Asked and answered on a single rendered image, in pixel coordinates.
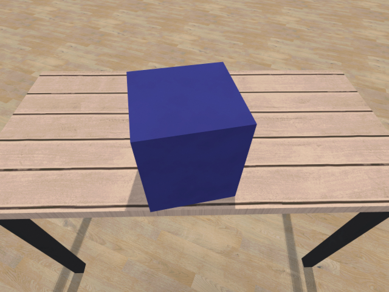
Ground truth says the table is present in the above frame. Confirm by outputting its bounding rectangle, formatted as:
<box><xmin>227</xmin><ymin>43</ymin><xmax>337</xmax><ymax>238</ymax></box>
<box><xmin>0</xmin><ymin>70</ymin><xmax>389</xmax><ymax>273</ymax></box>

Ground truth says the carton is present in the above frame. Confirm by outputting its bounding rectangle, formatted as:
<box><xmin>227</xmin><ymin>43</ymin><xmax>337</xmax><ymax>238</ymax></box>
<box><xmin>126</xmin><ymin>62</ymin><xmax>257</xmax><ymax>212</ymax></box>

